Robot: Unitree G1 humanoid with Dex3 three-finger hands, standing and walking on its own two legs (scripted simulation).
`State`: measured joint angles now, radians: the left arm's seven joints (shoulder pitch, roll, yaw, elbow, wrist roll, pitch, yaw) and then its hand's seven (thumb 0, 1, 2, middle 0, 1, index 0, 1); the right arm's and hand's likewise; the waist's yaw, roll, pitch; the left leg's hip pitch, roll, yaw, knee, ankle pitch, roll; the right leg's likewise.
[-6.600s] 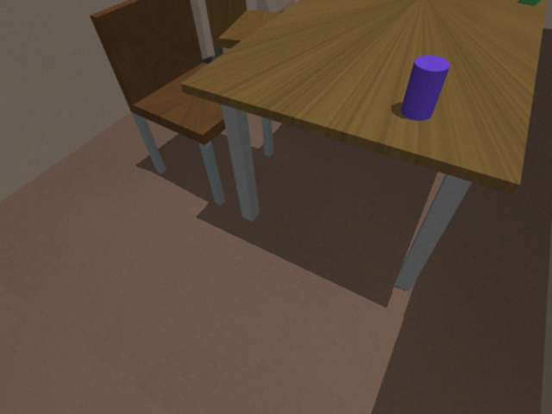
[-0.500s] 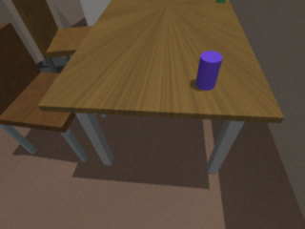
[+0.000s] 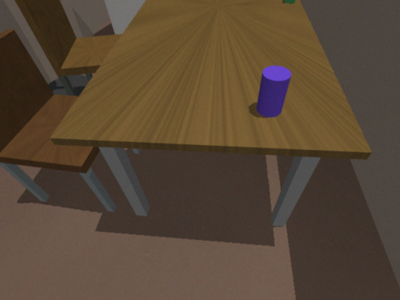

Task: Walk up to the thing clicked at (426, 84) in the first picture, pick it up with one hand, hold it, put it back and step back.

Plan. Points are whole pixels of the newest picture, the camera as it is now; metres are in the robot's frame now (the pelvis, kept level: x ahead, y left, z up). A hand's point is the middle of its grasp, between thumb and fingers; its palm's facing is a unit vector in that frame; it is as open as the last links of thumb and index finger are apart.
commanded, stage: stand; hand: right
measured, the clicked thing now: (272, 92) +0.68 -0.17 +0.01
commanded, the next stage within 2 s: walk up in 0.08 s
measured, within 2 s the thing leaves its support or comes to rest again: neither
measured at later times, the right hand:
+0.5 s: hand out of the picture +0.13 -0.19 -0.15, palm faces +0.02 +0.91 -0.41, open 7.4 cm
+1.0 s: hand (295, 255) +0.25 -0.19 -0.18, palm faces +0.07 +0.93 -0.36, open 7.4 cm
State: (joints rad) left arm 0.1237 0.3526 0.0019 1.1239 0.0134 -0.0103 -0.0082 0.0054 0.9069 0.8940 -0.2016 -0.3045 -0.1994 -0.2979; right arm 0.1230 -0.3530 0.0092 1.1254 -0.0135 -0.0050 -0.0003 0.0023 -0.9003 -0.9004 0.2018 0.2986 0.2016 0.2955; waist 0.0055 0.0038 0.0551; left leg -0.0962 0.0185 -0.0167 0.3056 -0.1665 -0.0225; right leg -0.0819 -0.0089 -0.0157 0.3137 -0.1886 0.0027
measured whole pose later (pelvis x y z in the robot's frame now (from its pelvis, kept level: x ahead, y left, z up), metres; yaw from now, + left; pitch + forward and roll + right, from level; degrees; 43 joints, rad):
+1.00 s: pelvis +0.18 +0.08 -0.02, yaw -6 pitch -3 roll +1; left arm 0.12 0.34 0.03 0.85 0.02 0.01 -0.02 0.00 0.91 0.89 -0.20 -0.30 -0.20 -0.30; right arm 0.17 -0.38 -0.04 0.86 0.01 0.01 -0.02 0.00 -0.90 -0.90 0.20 0.30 0.20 0.30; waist 0.01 0.00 0.19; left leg -0.34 0.01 0.01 0.98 -0.60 0.01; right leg -0.36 0.00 0.03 0.62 -0.21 -0.03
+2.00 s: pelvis +0.16 +0.07 +0.00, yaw -5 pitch -3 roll +0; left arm 0.06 0.35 0.02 1.11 0.01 -0.01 -0.01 0.01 0.91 0.89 -0.20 -0.30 -0.20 -0.30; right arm 0.11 -0.35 -0.01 1.11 -0.01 0.00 0.01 0.00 -0.90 -0.90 0.20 0.30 0.20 0.30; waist 0.00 0.00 0.06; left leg -0.15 0.04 -0.01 0.39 -0.18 -0.03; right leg -0.12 -0.04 0.02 0.38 -0.21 0.04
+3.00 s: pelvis +0.17 +0.06 +0.00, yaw -5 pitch -2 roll +0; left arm 0.10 0.35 0.01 1.13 0.01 -0.01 -0.01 0.01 0.91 0.89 -0.20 -0.30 -0.20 -0.30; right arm 0.09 -0.35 0.00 1.12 -0.01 0.00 0.01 0.00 -0.90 -0.90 0.20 0.30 0.20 0.30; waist 0.00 0.00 0.06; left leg -0.13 0.04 -0.02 0.33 -0.16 -0.04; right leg -0.10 -0.03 0.01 0.33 -0.19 0.03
